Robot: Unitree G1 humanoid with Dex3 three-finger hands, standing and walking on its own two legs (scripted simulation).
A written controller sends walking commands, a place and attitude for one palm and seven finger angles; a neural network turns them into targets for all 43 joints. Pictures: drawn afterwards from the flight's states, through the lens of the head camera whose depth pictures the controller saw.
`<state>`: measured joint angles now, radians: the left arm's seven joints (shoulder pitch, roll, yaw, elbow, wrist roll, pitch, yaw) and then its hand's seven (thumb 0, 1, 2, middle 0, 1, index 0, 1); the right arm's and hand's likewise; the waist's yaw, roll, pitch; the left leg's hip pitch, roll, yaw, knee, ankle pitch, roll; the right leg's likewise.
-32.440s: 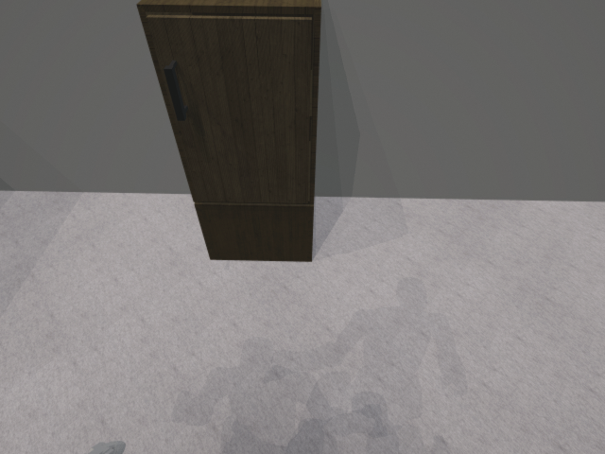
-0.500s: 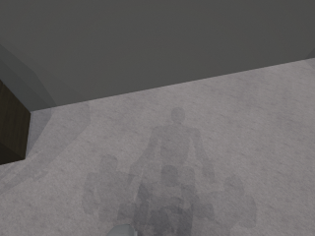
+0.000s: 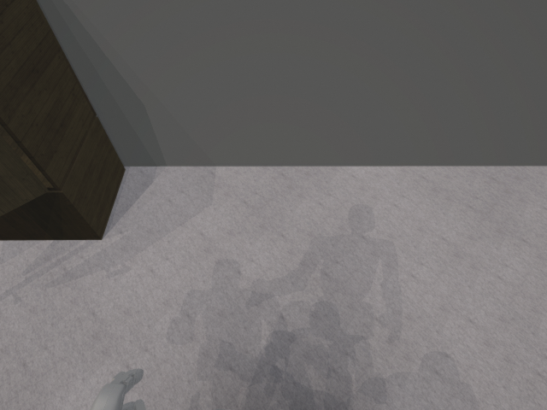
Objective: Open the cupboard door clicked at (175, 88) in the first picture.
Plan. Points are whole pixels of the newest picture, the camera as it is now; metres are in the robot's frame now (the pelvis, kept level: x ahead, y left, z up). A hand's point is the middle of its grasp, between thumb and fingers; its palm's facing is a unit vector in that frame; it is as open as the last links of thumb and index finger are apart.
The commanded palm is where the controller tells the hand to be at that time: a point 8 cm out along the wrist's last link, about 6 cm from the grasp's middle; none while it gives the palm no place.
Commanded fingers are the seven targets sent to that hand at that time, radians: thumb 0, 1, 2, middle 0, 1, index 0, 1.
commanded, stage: turn to face it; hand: left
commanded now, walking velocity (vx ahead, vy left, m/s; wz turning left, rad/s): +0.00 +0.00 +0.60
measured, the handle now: out of the picture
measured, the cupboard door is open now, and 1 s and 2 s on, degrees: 42 42 42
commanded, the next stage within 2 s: take the last steps up to it in 1.10 s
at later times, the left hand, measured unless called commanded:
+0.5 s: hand out of the picture -0.02 +0.23 -0.19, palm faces +0.35 -0.91 -0.24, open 7.4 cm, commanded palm none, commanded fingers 0.00 0.90 0.90 -0.20 -0.30 -0.20 -0.30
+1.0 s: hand out of the picture +0.04 +0.19 -0.14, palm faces +0.53 -0.80 -0.28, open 7.4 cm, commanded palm none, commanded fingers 0.00 0.90 0.90 -0.20 -0.30 -0.20 -0.30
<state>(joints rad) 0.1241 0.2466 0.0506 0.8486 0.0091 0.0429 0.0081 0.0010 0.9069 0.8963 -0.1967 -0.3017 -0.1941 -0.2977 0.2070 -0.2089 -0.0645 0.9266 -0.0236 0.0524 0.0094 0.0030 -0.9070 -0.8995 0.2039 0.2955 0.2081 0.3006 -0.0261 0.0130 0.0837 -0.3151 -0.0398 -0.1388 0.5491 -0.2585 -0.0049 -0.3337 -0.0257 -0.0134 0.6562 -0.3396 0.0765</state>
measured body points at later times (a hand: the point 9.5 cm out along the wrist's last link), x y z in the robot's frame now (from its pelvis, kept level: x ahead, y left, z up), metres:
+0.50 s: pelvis +0.02 +0.02 -0.01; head +0.06 +0.06 +0.44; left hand -0.03 +0.28 -0.17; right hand +0.21 -0.19 -0.13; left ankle -0.01 +0.10 -0.73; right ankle +0.00 -0.14 -0.67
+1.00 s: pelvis +0.05 -0.03 +0.00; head +0.10 -0.03 +0.45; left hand +0.01 +0.23 -0.12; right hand +0.23 -0.22 -0.16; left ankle -0.03 +0.07 -0.67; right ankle +0.11 -0.12 -0.73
